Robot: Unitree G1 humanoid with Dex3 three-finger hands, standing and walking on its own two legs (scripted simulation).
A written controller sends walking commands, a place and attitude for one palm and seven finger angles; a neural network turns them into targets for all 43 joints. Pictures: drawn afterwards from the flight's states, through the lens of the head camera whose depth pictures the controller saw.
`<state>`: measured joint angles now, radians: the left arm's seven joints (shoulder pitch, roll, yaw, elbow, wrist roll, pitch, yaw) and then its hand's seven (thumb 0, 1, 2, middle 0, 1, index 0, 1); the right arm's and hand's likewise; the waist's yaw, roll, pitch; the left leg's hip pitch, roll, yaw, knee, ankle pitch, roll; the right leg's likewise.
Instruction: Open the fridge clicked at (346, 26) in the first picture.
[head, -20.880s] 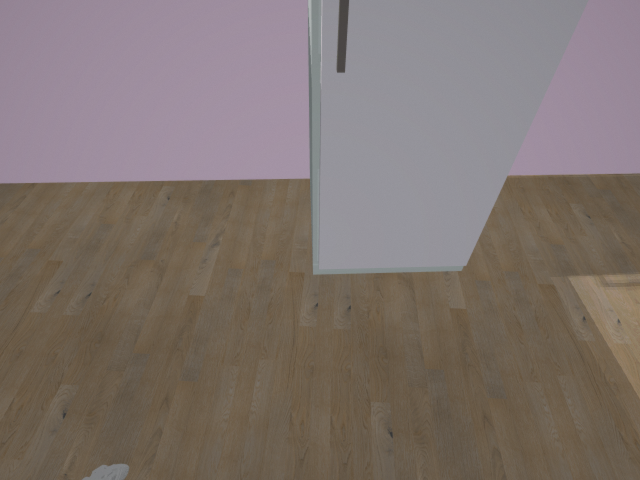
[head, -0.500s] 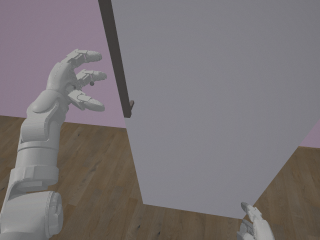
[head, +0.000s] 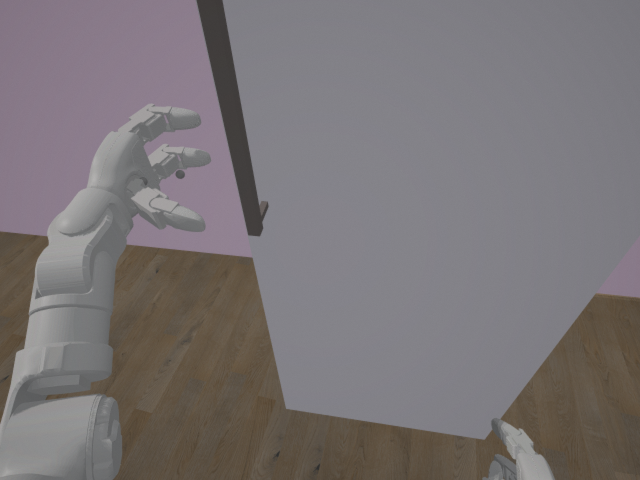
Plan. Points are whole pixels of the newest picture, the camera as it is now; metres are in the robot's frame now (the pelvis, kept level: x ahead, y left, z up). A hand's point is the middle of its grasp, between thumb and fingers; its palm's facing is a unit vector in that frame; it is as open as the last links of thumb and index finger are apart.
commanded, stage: feel for the door with the fingertips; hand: left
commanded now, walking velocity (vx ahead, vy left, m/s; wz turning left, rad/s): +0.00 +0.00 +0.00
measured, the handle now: (241, 120) +0.45 +0.13 +0.26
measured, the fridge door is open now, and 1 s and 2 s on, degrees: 0 0 0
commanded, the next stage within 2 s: slide the fingers in behind the handle in 0.90 s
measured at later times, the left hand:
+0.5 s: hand (221, 169) +0.38 +0.14 +0.24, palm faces -0.06 -1.00 -0.04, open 14.0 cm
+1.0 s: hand (231, 158) +0.40 +0.13 +0.24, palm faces -0.06 -1.00 -0.03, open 14.0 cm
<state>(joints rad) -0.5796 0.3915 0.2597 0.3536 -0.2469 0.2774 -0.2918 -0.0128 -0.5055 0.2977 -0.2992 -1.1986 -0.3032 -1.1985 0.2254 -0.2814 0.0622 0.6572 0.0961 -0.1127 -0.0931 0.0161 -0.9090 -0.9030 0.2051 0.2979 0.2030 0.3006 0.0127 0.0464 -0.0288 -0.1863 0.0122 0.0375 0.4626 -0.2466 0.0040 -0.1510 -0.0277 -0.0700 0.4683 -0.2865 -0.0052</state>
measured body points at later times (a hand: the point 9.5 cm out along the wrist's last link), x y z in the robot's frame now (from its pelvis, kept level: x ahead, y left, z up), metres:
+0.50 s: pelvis -0.01 -0.01 +0.00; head -0.03 -0.03 +0.45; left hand +0.38 +0.19 +0.24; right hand +0.17 -0.23 -0.09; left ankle +0.00 +0.12 -0.74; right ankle -0.02 -0.11 -0.74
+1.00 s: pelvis +0.00 -0.01 +0.00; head -0.02 -0.03 +0.45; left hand +0.40 +0.19 +0.24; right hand +0.14 -0.26 -0.10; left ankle +0.00 +0.12 -0.74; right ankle -0.02 -0.11 -0.74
